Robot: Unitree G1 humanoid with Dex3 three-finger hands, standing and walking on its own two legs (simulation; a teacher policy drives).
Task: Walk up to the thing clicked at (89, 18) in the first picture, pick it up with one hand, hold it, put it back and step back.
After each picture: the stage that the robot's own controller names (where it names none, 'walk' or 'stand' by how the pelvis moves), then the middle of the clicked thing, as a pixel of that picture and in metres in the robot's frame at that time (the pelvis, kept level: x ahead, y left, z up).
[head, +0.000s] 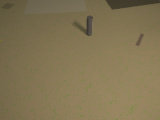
stand; (89, 26) +1.58 -0.03 -0.65
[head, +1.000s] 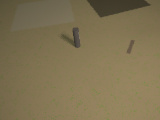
walk; (76, 37) +1.43 +0.21 -0.63
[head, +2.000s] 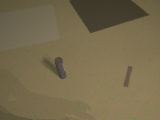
walk; (60, 68) +0.89 +0.32 -0.65
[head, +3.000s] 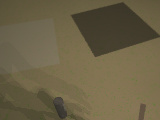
walk; (60, 108) +0.52 +0.24 -0.65
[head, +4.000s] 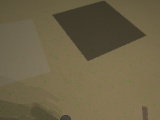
stand; out of the picture +0.36 +0.10 -0.62
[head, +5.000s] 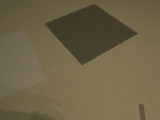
stand; out of the picture +0.36 +0.17 -0.65
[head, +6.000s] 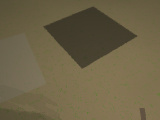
stand; out of the picture +0.33 +0.15 -0.66
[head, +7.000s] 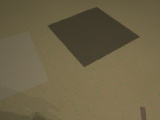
stand; out of the picture +0.36 +0.15 -0.66
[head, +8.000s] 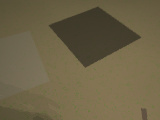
stand; out of the picture +0.35 +0.14 -0.66
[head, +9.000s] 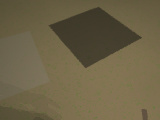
stand; out of the picture +0.35 +0.14 -0.66
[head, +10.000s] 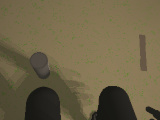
go down; (41, 67) +0.43 +0.17 -0.33
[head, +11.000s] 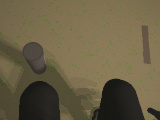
go down; (36, 60) +0.43 +0.18 -0.25
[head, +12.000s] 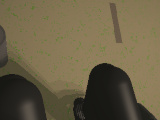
close in; out of the picture +0.42 +0.22 -0.16
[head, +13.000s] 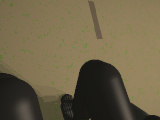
close; out of the picture +0.43 +0.23 -0.16
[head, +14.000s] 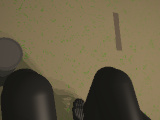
lift; (3, 63) +0.35 +0.22 -0.13
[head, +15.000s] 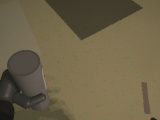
lift; (33, 86) +0.31 +0.17 +0.05
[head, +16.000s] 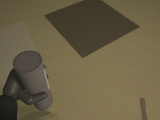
hold; (37, 85) +0.32 +0.16 +0.05
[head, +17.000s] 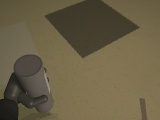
hold; (37, 88) +0.31 +0.16 +0.04
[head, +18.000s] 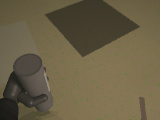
crouch; (37, 87) +0.31 +0.17 +0.04
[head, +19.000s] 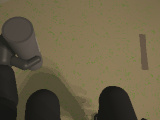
crouch; (27, 49) +0.43 +0.17 -0.04
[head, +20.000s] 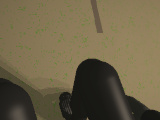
lower; out of the picture +0.43 +0.25 -0.17
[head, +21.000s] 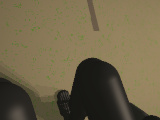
lower; out of the picture +0.44 +0.26 -0.16
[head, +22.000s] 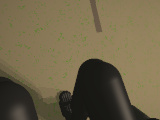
lower; out of the picture +0.43 +0.25 -0.16
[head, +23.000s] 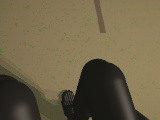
lower; out of the picture +0.43 +0.26 -0.16
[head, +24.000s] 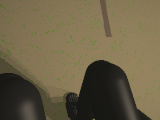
loosen; out of the picture +0.43 +0.24 -0.15
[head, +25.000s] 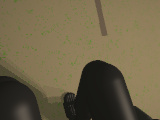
withdraw; out of the picture +0.44 +0.25 -0.17
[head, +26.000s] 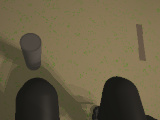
walk; (32, 54) +0.45 +0.21 -0.23
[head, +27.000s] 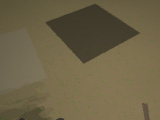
stand; out of the picture +0.38 +0.15 -0.58
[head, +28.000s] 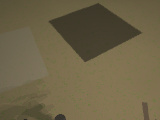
stand; out of the picture +0.40 +0.16 -0.60
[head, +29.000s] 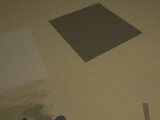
stand; out of the picture +0.39 +0.16 -0.60
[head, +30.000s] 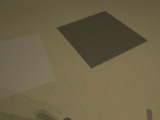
stand; out of the picture +0.41 +0.14 -0.65
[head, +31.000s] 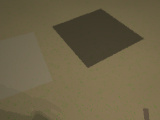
stand; out of the picture +0.38 +0.16 -0.66
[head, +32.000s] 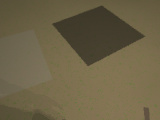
walk; out of the picture +0.37 +0.16 -0.66
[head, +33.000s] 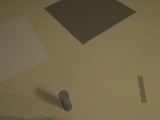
walk; (65, 101) +0.51 +0.20 -0.64
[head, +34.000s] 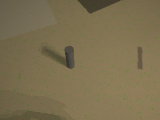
walk; (70, 58) +0.79 +0.14 -0.62
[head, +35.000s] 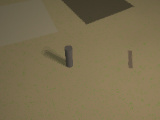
stand; (69, 57) +1.00 +0.17 -0.64
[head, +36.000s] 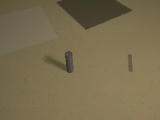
stand; (69, 62) +1.00 +0.16 -0.66
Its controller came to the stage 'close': yes
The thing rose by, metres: 0.68
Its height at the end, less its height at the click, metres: +0.00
